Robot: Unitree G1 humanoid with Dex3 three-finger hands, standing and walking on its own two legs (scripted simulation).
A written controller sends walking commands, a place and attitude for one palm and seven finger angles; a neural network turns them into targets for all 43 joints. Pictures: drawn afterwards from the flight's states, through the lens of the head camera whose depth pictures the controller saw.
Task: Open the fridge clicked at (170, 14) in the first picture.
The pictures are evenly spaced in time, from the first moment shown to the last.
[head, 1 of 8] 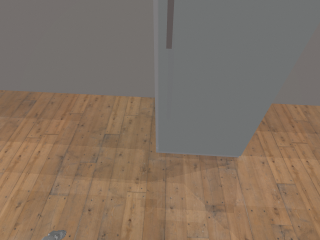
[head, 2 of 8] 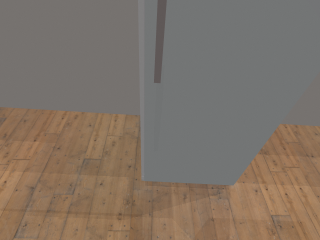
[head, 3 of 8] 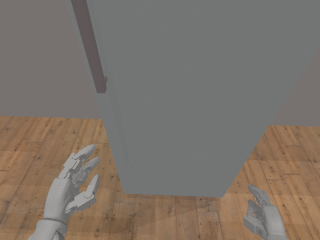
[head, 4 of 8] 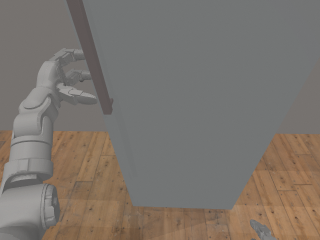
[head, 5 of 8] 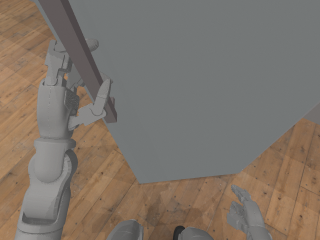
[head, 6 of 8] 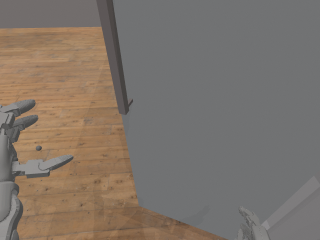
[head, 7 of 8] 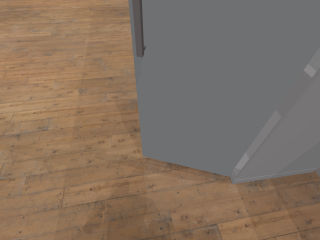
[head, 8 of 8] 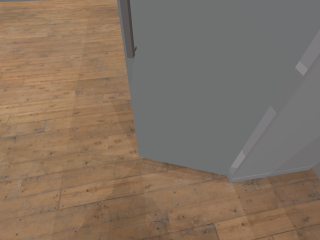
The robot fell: no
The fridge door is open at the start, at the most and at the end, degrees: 0 70 67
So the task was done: yes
